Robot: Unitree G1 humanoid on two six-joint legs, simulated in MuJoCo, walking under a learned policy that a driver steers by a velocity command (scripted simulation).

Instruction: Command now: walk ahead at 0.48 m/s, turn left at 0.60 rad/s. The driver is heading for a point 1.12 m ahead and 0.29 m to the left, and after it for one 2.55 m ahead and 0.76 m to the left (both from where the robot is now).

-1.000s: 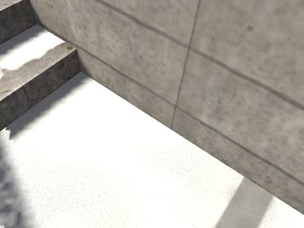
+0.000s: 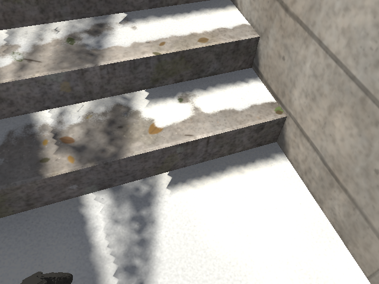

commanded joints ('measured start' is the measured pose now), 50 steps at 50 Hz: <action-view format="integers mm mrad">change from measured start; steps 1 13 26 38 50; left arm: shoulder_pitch -168 205 94 92 72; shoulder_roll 39 127 122 123 42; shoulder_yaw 4 37 28 46 15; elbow -99 -59 24 -3 8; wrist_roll -10 23 9 -10 -15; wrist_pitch -21 39 63 99 88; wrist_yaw -13 27 22 74 39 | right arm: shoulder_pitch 10 84 -164 -282 -308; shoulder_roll -193 -185 -98 -157 -133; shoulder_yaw -60 -74 -27 -48 -26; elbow -31 21 -40 -92 -42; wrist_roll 11 -37 -37 0 -15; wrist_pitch -13 23 100 45 66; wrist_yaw -20 -11 62 -18 -13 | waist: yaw -18 94 38 56 63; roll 130 -70 -138 167 160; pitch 23 -368 -79 -113 -94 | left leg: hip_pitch -56 -470 -221 -17 -135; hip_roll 195 -8 86 287 234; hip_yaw -160 -57 125 -218 -215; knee -102 1040 462 31 77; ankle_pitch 265 -316 -27 427 244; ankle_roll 121 -74 -68 153 121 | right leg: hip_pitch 61 904 436 106 453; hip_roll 60 -379 -219 17 52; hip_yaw -31 400 -107 -5 -54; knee -185 -304 -461 308 -287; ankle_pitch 126 557 173 -423 -240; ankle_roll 5 -311 -203 26 10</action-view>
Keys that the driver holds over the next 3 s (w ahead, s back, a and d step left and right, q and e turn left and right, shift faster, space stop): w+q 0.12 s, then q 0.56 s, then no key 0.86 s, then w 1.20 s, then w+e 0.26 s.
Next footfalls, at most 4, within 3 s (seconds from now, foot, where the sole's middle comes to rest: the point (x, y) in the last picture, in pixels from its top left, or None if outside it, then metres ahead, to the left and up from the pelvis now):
0.20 right None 0.33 -0.12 -0.79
0.64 left None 0.29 0.12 -0.79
1.04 right None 0.39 -0.09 -0.79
2.24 right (148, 218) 0.71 0.10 -0.79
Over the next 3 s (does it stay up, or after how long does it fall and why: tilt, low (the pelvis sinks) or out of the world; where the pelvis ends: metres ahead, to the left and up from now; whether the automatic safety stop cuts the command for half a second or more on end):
stays up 0.83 0.38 0.09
